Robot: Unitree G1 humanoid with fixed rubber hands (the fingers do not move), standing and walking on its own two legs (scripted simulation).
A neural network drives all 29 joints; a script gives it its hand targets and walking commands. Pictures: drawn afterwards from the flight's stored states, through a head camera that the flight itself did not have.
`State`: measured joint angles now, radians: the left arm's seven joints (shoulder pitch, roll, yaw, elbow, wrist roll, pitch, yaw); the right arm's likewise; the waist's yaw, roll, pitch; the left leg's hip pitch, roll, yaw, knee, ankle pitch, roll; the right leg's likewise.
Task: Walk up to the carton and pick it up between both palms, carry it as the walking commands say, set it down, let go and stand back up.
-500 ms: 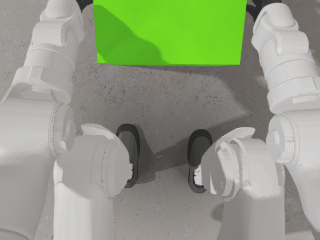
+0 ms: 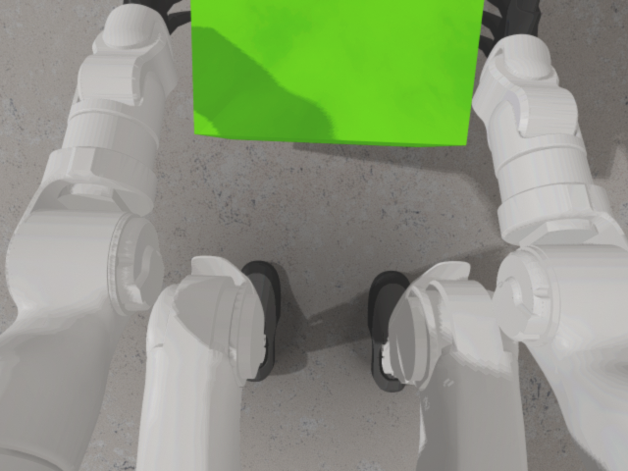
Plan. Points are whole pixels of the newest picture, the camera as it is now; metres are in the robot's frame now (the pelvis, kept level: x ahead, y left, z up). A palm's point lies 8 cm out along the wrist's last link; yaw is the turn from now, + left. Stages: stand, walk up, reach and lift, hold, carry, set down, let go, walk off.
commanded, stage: reach and lift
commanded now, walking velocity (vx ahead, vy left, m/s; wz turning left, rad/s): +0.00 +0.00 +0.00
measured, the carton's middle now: (333, 24) +0.57 +0.00 -0.22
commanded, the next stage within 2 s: none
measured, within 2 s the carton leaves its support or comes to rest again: neither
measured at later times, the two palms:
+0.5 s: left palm out of the picture +0.54 +0.18 -0.07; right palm (556, 25) +0.52 -0.17 -0.08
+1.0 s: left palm out of the picture +0.52 +0.18 +0.01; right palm (620, 6) +0.50 -0.16 +0.00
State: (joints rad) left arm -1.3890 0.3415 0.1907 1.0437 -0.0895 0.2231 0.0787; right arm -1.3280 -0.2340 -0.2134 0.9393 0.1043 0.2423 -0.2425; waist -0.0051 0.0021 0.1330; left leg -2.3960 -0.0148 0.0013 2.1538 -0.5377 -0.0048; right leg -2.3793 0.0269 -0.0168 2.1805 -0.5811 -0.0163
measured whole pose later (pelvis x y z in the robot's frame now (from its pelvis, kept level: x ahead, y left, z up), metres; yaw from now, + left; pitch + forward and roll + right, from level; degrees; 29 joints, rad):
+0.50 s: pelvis +0.00 +0.00 +0.03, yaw +0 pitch +51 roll +1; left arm -1.25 0.25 0.33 0.87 0.04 0.32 0.07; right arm -1.22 -0.15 -0.31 0.80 0.01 0.32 -0.23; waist 0.00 0.01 -0.09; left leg -2.39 -0.05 -0.02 2.00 -0.50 -0.04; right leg -2.38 0.07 0.00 2.03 -0.53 0.00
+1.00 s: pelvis +0.00 +0.00 +0.09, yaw -1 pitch +51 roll +0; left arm -1.14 0.20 0.37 0.81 0.10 0.35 0.04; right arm -1.09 -0.08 -0.38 0.74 -0.07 0.34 -0.21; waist 0.01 0.00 -0.22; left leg -2.25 -0.07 -0.06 1.83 -0.48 -0.04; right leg -2.23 0.08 0.01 1.85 -0.52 0.01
